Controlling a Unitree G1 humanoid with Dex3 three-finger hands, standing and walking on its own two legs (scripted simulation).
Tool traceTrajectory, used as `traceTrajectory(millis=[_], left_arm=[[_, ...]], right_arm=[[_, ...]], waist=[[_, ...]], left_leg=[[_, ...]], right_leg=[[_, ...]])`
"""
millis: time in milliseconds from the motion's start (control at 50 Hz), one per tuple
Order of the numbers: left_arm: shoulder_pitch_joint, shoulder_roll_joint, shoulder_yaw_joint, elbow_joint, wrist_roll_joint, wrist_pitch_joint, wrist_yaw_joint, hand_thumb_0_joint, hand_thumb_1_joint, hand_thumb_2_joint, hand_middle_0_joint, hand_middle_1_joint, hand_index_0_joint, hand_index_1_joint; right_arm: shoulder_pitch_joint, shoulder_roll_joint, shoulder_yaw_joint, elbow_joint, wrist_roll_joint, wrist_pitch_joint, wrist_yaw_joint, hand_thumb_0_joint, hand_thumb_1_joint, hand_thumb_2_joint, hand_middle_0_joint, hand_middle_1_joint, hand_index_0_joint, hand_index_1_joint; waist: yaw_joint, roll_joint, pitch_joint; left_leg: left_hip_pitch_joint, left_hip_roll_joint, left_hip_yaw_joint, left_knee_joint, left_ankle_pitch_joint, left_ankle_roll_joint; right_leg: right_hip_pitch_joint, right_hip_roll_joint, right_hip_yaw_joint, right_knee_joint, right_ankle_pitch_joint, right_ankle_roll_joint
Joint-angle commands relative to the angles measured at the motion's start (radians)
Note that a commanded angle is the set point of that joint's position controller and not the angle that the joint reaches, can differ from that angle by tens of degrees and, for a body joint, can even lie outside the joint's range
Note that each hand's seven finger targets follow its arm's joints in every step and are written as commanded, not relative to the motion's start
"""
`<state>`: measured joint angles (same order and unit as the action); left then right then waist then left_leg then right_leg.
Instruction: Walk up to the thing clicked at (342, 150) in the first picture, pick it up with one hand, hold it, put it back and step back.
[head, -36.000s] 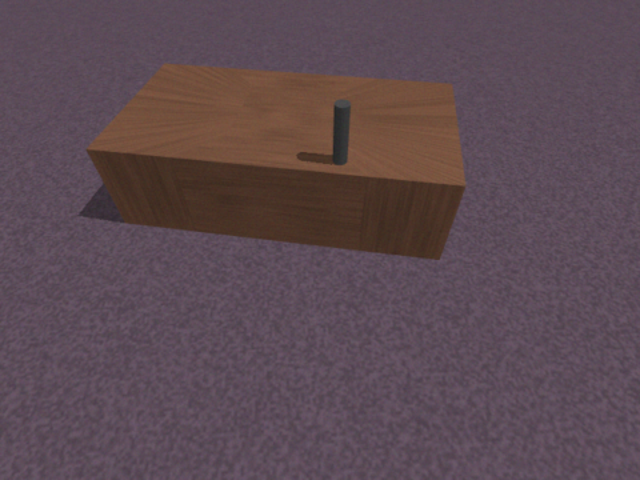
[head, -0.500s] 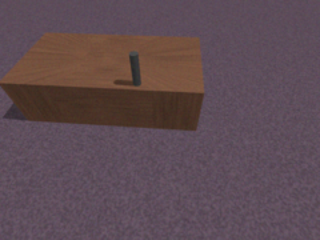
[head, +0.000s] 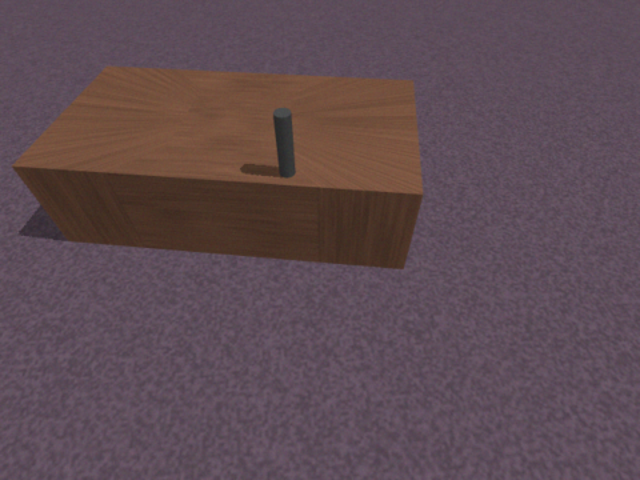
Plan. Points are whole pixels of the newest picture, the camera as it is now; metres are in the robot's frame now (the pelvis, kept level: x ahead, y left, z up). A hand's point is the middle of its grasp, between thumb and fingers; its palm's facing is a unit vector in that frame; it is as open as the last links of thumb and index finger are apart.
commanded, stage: step back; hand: left
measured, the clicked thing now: (285, 144) +1.07 +0.14 -0.26
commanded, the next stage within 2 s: stand in 0.34 s
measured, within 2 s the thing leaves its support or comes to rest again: neither
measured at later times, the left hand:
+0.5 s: hand out of the picture +0.13 +0.26 -0.13, palm faces -0.05 -0.94 -0.35, open 7.4 cm
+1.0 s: hand out of the picture +0.06 +0.25 -0.14, palm faces -0.05 -0.93 -0.35, open 7.4 cm
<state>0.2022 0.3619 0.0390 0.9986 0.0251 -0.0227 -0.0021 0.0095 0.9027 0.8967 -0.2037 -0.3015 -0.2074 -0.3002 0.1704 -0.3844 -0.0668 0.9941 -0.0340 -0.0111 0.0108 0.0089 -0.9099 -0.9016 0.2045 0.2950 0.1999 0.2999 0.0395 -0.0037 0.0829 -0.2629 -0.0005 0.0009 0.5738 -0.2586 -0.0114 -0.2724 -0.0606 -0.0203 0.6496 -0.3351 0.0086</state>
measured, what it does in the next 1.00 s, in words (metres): stands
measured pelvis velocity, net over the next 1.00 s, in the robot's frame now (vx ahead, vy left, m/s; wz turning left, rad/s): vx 0.00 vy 0.00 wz -0.02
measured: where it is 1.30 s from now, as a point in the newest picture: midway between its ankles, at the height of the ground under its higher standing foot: outside the picture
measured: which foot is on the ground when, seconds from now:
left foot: down 0.00-1.00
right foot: down 0.00-1.00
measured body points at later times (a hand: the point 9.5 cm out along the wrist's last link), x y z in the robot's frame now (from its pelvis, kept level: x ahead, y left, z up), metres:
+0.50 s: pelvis +0.02 +0.01 +0.02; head +0.03 +0.01 +0.47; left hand +0.13 +0.30 -0.11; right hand +0.12 -0.29 -0.11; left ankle +0.02 +0.13 -0.73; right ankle +0.01 -0.13 -0.73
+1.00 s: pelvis +0.00 +0.00 +0.02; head +0.01 -0.01 +0.47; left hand +0.07 +0.30 -0.11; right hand +0.05 -0.30 -0.12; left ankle +0.02 +0.13 -0.73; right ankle +0.01 -0.13 -0.73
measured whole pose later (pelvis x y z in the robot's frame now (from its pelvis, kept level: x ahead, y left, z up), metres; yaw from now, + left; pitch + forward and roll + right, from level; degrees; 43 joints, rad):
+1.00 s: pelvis +0.00 +0.00 +0.02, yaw -1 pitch -2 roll +0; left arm 0.13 0.35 0.00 1.16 0.01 -0.02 -0.01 0.01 0.91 0.90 -0.20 -0.30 -0.20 -0.30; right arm 0.12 -0.35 -0.02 1.15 -0.01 -0.01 0.02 0.01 -0.91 -0.90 0.21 0.30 0.20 0.30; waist 0.00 0.01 0.06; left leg -0.14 0.03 0.02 0.33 -0.15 -0.03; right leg -0.13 -0.01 0.00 0.34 -0.17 0.01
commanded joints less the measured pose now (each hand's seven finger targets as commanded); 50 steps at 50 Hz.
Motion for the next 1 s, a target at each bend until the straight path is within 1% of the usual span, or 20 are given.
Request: traceTrajectory(millis=[0, 20, 40, 60, 80, 120, 180, 240, 260, 300, 320, 340, 480, 560, 700, 720, 800, 840, 880, 980], left_arm=[[-0.028, 0.204, 0.04, -0.055, -0.025, -0.005, 0.012, 0.0, 0.9, 0.9, -0.2, -0.3, -0.2, -0.3], [-0.026, 0.199, 0.035, -0.043, -0.02, -0.01, 0.012, 0.0, 0.9, 0.9, -0.2, -0.3, -0.2, -0.3], [-0.034, 0.202, 0.036, -0.034, -0.013, -0.016, 0.012, 0.0, 0.9, 0.9, -0.2, -0.3, -0.2, -0.3], [-0.04, 0.215, 0.04, -0.029, -0.013, -0.022, 0.013, 0.0, 0.9, 0.9, -0.2, -0.3, -0.2, -0.3], [-0.036, 0.225, 0.041, -0.026, -0.023, -0.026, 0.015, 0.0, 0.9, 0.9, -0.2, -0.3, -0.2, -0.3], [-0.073, 0.228, 0.036, -0.028, -0.026, -0.023, 0.016, 0.0, 0.9, 0.9, -0.2, -0.3, -0.2, -0.3], [-0.082, 0.22, 0.03, -0.013, -0.023, -0.02, 0.021, 0.0, 0.9, 0.9, -0.2, -0.3, -0.2, -0.3], [-0.095, 0.23, 0.031, -0.005, -0.02, -0.024, 0.024, 0.0, 0.9, 0.9, -0.2, -0.3, -0.2, -0.3], [-0.108, 0.228, 0.028, -0.003, -0.019, -0.022, 0.024, 0.0, 0.9, 0.9, -0.2, -0.3, -0.2, -0.3], [-0.128, 0.222, 0.028, -0.005, -0.018, -0.019, 0.024, 0.0, 0.9, 0.9, -0.2, -0.3, -0.2, -0.3], [-0.135, 0.189, 0.01, 0.019, -0.026, -0.015, 0.02, 0.0, 0.9, 0.9, -0.2, -0.3, -0.2, -0.3], [-0.131, 0.184, 0.007, 0.021, -0.027, -0.014, 0.018, 0.0, 0.9, 0.9, -0.2, -0.3, -0.2, -0.3], [-0.171, 0.203, 0.004, 0.053, -0.02, -0.014, 0.013, 0.0, 0.9, 0.9, -0.2, -0.3, -0.2, -0.3], [-0.174, 0.204, 0.004, 0.064, -0.018, -0.02, 0.011, 0.0, 0.9, 0.9, -0.2, -0.3, -0.2, -0.3], [-0.172, 0.207, 0.003, 0.081, -0.015, -0.015, 0.007, 0.0, 0.9, 0.9, -0.2, -0.3, -0.2, -0.3], [-0.154, 0.204, 0.002, 0.085, -0.015, -0.015, 0.005, 0.0, 0.9, 0.9, -0.2, -0.3, -0.2, -0.3], [-0.159, 0.211, 0.004, 0.085, -0.012, -0.017, 0.006, 0.0, 0.9, 0.9, -0.2, -0.3, -0.2, -0.3], [-0.156, 0.209, 0.002, 0.084, -0.015, -0.02, 0.005, 0.0, 0.9, 0.9, -0.2, -0.3, -0.2, -0.3], [-0.146, 0.207, 0.001, 0.087, -0.014, -0.017, 0.004, 0.0, 0.9, 0.9, -0.2, -0.3, -0.2, -0.3], [-0.139, 0.213, 0.001, 0.087, -0.016, -0.019, 0.007, 0.0, 0.9, 0.9, -0.2, -0.3, -0.2, -0.3]], right_arm=[[-0.096, -0.261, -0.037, -0.067, 0.005, -0.025, -0.02, 0.0, -0.9, -0.9, 0.2, 0.3, 0.2, 0.3], [-0.127, -0.242, -0.031, -0.061, 0.003, -0.019, -0.016, 0.0, -0.9, -0.9, 0.2, 0.3, 0.2, 0.3], [-0.138, -0.216, -0.022, -0.054, 0.003, -0.016, -0.015, 0.0, -0.9, -0.9, 0.2, 0.3, 0.2, 0.3], [-0.136, -0.194, -0.013, -0.056, 0.009, -0.02, -0.018, 0.0, -0.9, -0.9, 0.2, 0.3, 0.2, 0.3], [-0.122, -0.176, -0.006, -0.047, 0.013, -0.023, -0.021, 0.0, -0.9, -0.9, 0.2, 0.3, 0.2, 0.3], [-0.092, -0.174, -0.002, -0.021, 0.016, -0.022, -0.022, 0.0, -0.9, -0.9, 0.2, 0.3, 0.2, 0.3], [-0.123, -0.185, -0.008, -0.007, 0.021, -0.02, -0.023, 0.0, -0.9, -0.9, 0.2, 0.3, 0.2, 0.3], [-0.128, -0.17, -0.005, -0.001, 0.026, -0.016, -0.024, 0.0, -0.9, -0.9, 0.2, 0.3, 0.2, 0.3], [-0.137, -0.169, -0.007, 0.002, 0.025, -0.014, -0.025, 0.0, -0.9, -0.9, 0.2, 0.3, 0.2, 0.3], [-0.137, -0.17, -0.01, 0.013, 0.024, -0.013, -0.025, 0.0, -0.9, -0.9, 0.2, 0.3, 0.2, 0.3], [-0.111, -0.18, 0.002, 0.024, 0.03, -0.02, -0.022, 0.0, -0.9, -0.9, 0.2, 0.3, 0.2, 0.3], [-0.14, -0.186, 0.0, 0.025, 0.028, -0.024, -0.018, 0.0, -0.9, -0.9, 0.2, 0.3, 0.2, 0.3], [-0.166, -0.166, 0.007, 0.048, 0.027, -0.025, -0.011, 0.0, -0.9, -0.9, 0.2, 0.3, 0.2, 0.3], [-0.167, -0.168, 0.007, 0.058, 0.028, -0.027, -0.01, 0.0, -0.9, -0.9, 0.2, 0.3, 0.2, 0.3], [-0.151, -0.175, 0.01, 0.08, 0.025, -0.021, -0.006, 0.0, -0.9, -0.9, 0.2, 0.3, 0.2, 0.3], [-0.152, -0.172, 0.01, 0.083, 0.022, -0.02, -0.004, 0.0, -0.9, -0.9, 0.2, 0.3, 0.2, 0.3], [-0.135, -0.173, 0.01, 0.085, 0.024, -0.018, -0.003, 0.0, -0.9, -0.9, 0.2, 0.3, 0.2, 0.3], [-0.124, -0.177, 0.012, 0.086, 0.022, -0.021, -0.003, 0.0, -0.9, -0.9, 0.2, 0.3, 0.2, 0.3], [-0.127, -0.175, 0.013, 0.09, 0.02, -0.021, -0.005, 0.0, -0.9, -0.9, 0.2, 0.3, 0.2, 0.3], [-0.107, -0.177, 0.016, 0.093, 0.021, -0.02, -0.006, 0.0, -0.9, -0.9, 0.2, 0.3, 0.2, 0.3]], waist=[[-0.003, 0.101, -0.102], [0.01, 0.087, -0.087], [0.013, 0.075, -0.088], [0.005, 0.07, -0.103], [-0.004, 0.068, -0.121], [-0.022, 0.075, -0.124], [-0.016, 0.058, -0.165], [-0.024, 0.003, -0.196], [-0.027, 0.001, -0.186], [-0.031, 0.0, -0.195], [-0.046, 0.006, -0.193], [-0.033, 0.021, -0.174], [-0.038, 0.006, -0.126], [-0.04, 0.015, -0.14], [-0.046, 0.027, -0.074], [-0.036, 0.017, -0.059], [-0.045, -0.008, -0.083], [-0.048, -0.004, -0.098], [-0.045, 0.005, -0.089], [-0.043, -0.017, -0.101]], left_leg=[[-0.035, 0.292, -0.297, -0.237, -0.04, 0.191], [-0.047, 0.255, -0.242, -0.211, -0.01, 0.159], [-0.034, 0.208, -0.176, -0.185, 0.061, 0.114], [-0.013, 0.161, -0.122, -0.141, 0.188, 0.076], [0.011, 0.131, -0.087, -0.111, 0.257, 0.056], [0.038, 0.124, -0.084, -0.132, 0.275, 0.046], [0.117, 0.145, -0.074, -0.115, 0.42, 0.059], [0.133, 0.131, -0.04, -0.091, 0.431, 0.054], [0.124, 0.126, -0.041, -0.104, 0.391, 0.051], [0.146, 0.131, -0.039, -0.121, 0.391, 0.051], [0.162, 0.144, -0.079, -0.177, 0.417, 0.053], [0.164, 0.146, -0.081, -0.186, 0.406, 0.053], [0.16, 0.137, -0.075, -0.265, 0.262, 0.033], [0.182, 0.136, -0.065, -0.273, 0.273, 0.027], [0.128, 0.129, -0.077, -0.333, 0.035, 0.02], [0.126, 0.123, -0.077, -0.334, -0.005, 0.018], [0.133, 0.124, -0.078, -0.318, 0.019, 0.024], [0.141, 0.13, -0.078, -0.315, 0.067, 0.025], [0.141, 0.129, -0.08, -0.315, 0.037, 0.023], [0.135, 0.131, -0.082, -0.304, 0.085, 0.026]], right_leg=[[0.047, 0.029, 0.021, 0.003, -0.113, -0.024], [0.087, 0.022, 0.02, -0.099, -0.058, -0.031], [0.107, 0.009, 0.039, -0.16, 0.056, -0.034], [0.134, -0.017, 0.074, -0.159, 0.235, -0.042], [0.135, -0.035, 0.104, -0.156, 0.34, -0.047], [0.127, -0.045, 0.111, -0.15, 0.37, -0.049], [0.138, -0.036, 0.084, -0.16, 0.419, -0.043], [0.175, -0.053, 0.104, -0.176, 0.507, -0.046], [0.168, -0.055, 0.108, -0.184, 0.495, -0.045], [0.165, -0.054, 0.103, -0.179, 0.483, -0.047], [0.176, -0.047, 0.093, -0.2, 0.461, -0.031], [0.173, -0.047, 0.093, -0.229, 0.443, -0.023], [0.181, -0.06, 0.1, -0.315, 0.331, -0.018], [0.197, -0.069, 0.103, -0.334, 0.354, -0.018], [0.14, -0.058, 0.11, -0.384, 0.161, -0.018], [0.11, -0.056, 0.114, -0.401, 0.102, -0.017], [0.118, -0.063, 0.124, -0.407, 0.095, -0.021], [0.131, -0.066, 0.124, -0.398, 0.158, -0.023], [0.114, -0.063, 0.121, -0.397, 0.138, -0.024], [0.137, -0.069, 0.12, -0.392, 0.168, -0.023]])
